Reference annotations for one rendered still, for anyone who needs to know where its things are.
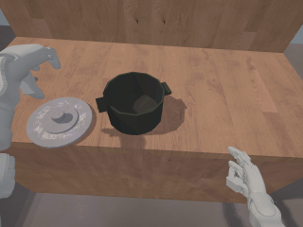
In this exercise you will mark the knob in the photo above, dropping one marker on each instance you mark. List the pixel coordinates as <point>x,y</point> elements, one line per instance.
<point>57,115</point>

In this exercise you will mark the left robot hand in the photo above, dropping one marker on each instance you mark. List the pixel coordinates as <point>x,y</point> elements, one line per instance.
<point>34,55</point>

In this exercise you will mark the lid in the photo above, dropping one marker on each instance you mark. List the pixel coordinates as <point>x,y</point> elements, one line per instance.
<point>46,133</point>

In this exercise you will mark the robot left upper arm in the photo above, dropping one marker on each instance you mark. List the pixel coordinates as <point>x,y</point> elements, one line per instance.
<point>7,176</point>

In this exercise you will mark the pot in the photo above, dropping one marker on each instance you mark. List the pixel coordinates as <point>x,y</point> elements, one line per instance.
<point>134,102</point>

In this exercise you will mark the right robot hand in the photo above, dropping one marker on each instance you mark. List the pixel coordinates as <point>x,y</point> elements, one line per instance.
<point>247,179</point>

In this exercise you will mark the table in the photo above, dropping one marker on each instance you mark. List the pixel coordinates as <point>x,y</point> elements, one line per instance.
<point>231,86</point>

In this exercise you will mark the robot right forearm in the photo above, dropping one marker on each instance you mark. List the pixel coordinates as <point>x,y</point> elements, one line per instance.
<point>262,211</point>

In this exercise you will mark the robot left forearm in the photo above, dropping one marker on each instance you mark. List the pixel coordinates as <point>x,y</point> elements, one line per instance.
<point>13,68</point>

